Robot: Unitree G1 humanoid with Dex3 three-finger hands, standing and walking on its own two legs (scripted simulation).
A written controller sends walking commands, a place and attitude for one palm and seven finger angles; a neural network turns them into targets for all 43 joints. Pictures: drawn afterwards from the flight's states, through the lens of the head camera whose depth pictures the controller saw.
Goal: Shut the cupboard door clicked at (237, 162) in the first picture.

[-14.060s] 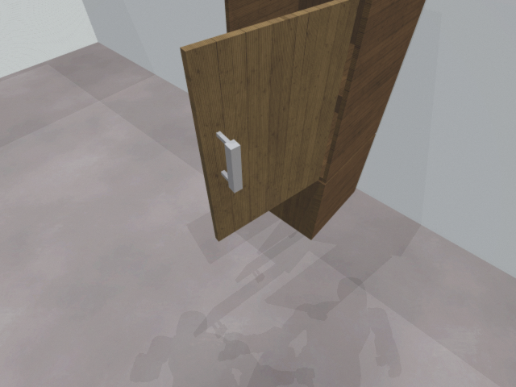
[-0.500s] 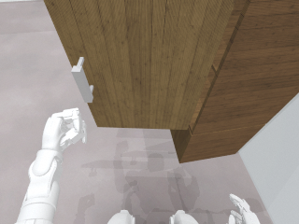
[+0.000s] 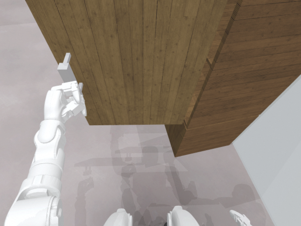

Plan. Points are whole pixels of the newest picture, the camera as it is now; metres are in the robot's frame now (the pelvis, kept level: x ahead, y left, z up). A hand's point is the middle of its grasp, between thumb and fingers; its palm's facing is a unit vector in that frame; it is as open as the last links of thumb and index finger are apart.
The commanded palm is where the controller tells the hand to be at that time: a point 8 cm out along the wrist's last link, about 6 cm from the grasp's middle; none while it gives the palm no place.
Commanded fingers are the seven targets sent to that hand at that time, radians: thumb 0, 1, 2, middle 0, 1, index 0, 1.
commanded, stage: bring the fist close to the handle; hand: left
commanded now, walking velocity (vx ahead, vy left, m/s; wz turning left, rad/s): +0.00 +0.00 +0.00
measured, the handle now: (73, 78) +0.51 +0.23 +0.06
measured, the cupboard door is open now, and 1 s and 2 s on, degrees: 78 73 63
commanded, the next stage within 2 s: push the door shut along its arc in 0.30 s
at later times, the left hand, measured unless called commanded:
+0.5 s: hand (82, 105) +0.41 +0.18 +0.06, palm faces +0.02 -1.00 -0.02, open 3.1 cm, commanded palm +0.40 +0.24 +0.06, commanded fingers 0.00 0.90 0.90 -1.30 -1.50 -1.30 -1.50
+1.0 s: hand (83, 88) +0.47 +0.19 +0.07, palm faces -0.10 -0.99 -0.03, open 3.2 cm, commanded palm +0.47 +0.23 +0.06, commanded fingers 0.00 0.90 0.90 -1.30 -1.50 -1.30 -1.50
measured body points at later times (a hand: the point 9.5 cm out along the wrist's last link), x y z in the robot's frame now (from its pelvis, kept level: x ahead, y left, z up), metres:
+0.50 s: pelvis +0.00 -0.01 +0.00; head +0.08 +0.00 +0.44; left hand +0.41 +0.24 +0.07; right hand +0.09 -0.27 -0.11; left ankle +0.01 +0.10 -0.67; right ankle +0.03 -0.12 -0.67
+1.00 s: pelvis -0.02 -0.01 -0.02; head +0.10 +0.01 +0.42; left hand +0.47 +0.24 +0.07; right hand +0.02 -0.28 -0.13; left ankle +0.01 +0.10 -0.67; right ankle +0.03 -0.12 -0.67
